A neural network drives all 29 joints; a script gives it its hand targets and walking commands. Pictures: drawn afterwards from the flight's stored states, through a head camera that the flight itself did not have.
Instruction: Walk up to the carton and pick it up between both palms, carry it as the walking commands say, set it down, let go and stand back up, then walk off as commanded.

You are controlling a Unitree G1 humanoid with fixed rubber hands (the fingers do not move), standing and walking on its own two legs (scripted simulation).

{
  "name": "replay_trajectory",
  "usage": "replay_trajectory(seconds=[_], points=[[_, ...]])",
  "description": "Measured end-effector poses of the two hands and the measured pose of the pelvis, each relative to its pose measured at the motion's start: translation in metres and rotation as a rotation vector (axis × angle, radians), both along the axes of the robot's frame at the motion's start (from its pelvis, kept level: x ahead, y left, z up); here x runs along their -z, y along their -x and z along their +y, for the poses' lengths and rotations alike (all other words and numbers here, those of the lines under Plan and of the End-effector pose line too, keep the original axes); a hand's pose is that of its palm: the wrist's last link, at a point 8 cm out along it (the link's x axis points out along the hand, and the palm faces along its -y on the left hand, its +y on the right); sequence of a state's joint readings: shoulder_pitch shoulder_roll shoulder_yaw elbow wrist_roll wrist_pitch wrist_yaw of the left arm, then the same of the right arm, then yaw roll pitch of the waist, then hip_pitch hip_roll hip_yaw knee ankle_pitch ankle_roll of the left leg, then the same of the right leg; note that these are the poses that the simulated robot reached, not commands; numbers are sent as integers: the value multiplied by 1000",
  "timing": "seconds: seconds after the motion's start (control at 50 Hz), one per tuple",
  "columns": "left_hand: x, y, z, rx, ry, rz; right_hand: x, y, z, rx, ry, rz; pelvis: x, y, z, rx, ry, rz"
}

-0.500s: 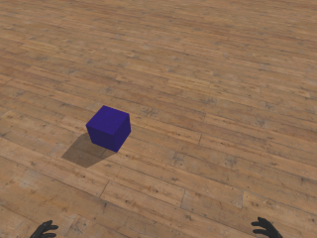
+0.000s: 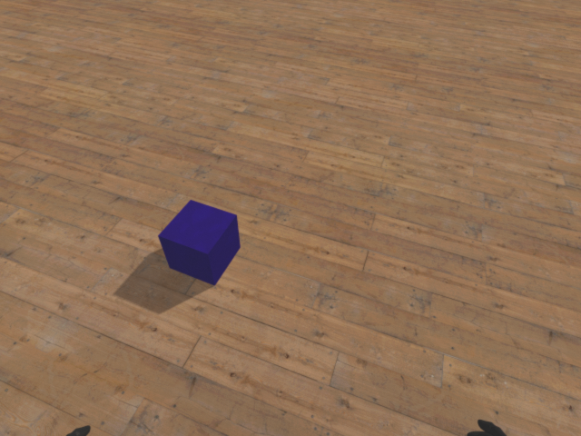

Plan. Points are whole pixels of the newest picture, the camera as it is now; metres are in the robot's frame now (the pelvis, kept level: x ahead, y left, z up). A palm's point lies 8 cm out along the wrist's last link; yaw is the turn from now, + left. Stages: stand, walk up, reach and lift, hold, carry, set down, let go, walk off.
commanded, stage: stand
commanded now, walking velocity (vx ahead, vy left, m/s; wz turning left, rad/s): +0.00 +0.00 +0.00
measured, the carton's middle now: (202, 242) +1.01 +0.34 -0.67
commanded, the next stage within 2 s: walk up in 1.00 s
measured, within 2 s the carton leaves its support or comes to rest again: neither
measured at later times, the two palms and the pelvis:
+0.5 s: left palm out of the picture +0.10 +0.31 -0.10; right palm out of the picture +0.10 -0.31 -0.10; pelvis +0.00 +0.00 +0.00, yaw +0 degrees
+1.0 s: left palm out of the picture +0.11 +0.31 -0.10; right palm out of the picture +0.11 -0.31 -0.10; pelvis +0.01 +0.00 +0.01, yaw +0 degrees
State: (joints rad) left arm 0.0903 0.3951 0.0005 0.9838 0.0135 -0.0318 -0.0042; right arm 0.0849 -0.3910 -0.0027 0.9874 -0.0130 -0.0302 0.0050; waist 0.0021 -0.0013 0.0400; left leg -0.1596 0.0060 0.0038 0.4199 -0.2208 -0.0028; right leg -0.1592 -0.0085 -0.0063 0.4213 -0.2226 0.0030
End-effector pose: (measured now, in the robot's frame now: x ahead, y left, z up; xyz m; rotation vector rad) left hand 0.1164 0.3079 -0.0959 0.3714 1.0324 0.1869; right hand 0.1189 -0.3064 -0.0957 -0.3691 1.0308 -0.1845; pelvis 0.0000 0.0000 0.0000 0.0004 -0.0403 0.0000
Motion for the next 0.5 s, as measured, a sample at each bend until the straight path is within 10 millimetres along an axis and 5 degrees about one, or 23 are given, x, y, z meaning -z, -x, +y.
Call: replay_trajectory(seconds=[0.5], points=[[3,16,5,-33,-6,69,2,14,-4,28,7,66,-4,0,0,-1,0,1]])
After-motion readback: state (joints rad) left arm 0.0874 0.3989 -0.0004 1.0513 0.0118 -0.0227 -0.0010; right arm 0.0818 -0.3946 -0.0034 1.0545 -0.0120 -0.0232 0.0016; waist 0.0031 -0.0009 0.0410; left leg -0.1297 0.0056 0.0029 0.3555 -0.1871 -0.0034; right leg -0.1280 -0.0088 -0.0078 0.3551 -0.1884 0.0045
